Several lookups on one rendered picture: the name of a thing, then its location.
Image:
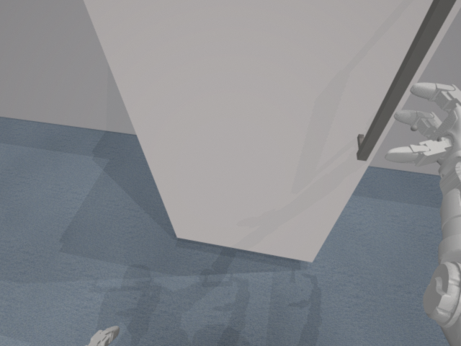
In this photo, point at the robot left hand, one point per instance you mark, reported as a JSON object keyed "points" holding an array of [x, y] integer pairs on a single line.
{"points": [[103, 338]]}

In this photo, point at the robot right upper arm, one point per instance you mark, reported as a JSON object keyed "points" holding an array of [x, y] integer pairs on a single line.
{"points": [[442, 300]]}

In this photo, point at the robot right hand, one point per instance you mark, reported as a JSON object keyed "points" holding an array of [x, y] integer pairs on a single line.
{"points": [[430, 126]]}

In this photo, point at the right robot forearm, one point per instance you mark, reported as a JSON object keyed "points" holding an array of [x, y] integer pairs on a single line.
{"points": [[449, 249]]}

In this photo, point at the fridge door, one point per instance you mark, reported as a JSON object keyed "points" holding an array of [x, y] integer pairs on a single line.
{"points": [[248, 111]]}

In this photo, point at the handle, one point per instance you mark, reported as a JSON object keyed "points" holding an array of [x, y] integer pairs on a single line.
{"points": [[425, 36]]}

